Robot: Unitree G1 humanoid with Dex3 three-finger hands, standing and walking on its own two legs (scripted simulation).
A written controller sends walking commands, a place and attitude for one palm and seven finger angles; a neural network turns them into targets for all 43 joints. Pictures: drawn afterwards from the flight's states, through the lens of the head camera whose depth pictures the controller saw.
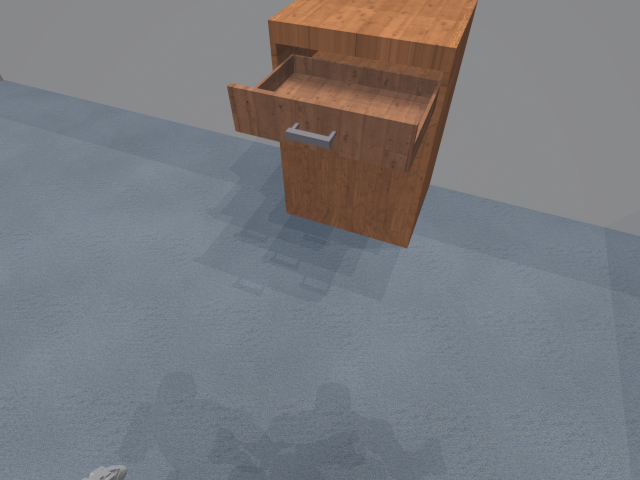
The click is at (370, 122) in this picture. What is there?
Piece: drawer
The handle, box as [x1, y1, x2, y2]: [285, 123, 335, 148]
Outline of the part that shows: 285,131 286,138 328,148 331,144 331,140 335,135 335,131 332,131 328,136 324,136 298,130 298,123 295,123 291,128 288,128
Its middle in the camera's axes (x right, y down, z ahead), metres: -0.03 -0.27 +1.01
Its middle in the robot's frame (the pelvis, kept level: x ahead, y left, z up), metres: +0.93 +0.08 -0.09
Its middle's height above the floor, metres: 0.68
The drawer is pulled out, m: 0.30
